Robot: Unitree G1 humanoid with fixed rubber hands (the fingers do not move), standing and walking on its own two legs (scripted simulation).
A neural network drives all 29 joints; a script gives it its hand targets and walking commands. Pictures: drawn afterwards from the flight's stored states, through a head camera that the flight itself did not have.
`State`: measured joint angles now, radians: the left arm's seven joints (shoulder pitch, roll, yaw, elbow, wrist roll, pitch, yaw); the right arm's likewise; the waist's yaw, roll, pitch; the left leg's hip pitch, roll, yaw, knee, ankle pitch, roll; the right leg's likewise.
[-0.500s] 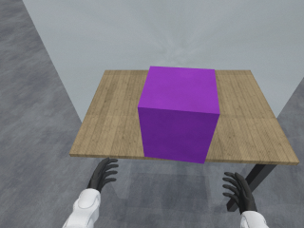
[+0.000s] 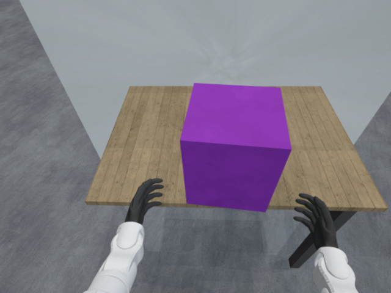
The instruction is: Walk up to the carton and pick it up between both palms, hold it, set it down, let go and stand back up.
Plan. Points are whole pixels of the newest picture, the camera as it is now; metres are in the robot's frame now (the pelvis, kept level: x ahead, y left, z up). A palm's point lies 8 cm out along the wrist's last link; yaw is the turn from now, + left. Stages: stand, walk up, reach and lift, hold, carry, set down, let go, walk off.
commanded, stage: reach and lift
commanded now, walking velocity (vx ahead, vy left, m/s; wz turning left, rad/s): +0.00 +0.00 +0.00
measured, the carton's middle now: (230, 149) +0.47 -0.09 +0.01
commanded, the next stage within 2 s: none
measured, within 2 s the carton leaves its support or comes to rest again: neither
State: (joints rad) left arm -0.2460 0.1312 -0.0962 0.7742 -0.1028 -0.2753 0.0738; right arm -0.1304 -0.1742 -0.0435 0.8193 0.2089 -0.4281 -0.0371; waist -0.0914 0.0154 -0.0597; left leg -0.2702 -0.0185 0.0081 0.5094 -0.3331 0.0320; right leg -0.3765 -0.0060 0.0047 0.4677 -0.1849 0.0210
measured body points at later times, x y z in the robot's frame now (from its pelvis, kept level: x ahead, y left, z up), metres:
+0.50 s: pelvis -0.01 +0.01 +0.01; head +0.01 +0.00 +0.46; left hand +0.40 +0.12 +0.06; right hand +0.33 -0.26 +0.04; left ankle -0.05 +0.10 -0.74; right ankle +0.03 -0.13 -0.74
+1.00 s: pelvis -0.01 -0.01 +0.01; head +0.02 -0.02 +0.46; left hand +0.45 +0.11 +0.12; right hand +0.39 -0.26 +0.10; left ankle -0.05 +0.10 -0.74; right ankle +0.03 -0.13 -0.74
